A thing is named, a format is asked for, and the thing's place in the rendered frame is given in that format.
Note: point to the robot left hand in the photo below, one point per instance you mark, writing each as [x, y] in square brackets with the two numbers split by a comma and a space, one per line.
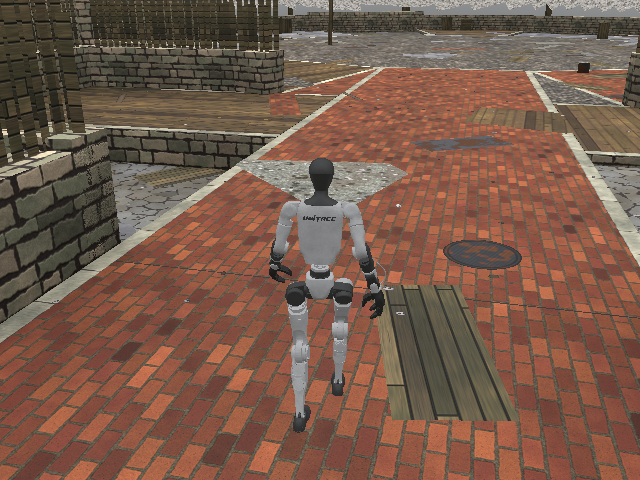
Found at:
[275, 276]

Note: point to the robot left foot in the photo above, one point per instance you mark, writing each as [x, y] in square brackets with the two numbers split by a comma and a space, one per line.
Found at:
[299, 423]

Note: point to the left robot upper arm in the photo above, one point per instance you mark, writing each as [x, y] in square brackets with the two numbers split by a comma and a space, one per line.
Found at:
[288, 211]

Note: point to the robot left forearm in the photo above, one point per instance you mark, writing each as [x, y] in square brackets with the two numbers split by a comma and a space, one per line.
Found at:
[275, 258]

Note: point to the robot right forearm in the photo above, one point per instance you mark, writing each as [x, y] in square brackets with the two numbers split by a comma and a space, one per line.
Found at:
[369, 272]

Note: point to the right robot upper arm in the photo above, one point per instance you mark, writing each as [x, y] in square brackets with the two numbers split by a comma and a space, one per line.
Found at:
[352, 212]

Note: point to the robot head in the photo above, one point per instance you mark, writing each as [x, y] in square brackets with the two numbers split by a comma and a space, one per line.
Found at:
[321, 172]

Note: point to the robot right hand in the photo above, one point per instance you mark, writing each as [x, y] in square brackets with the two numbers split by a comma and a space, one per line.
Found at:
[378, 305]

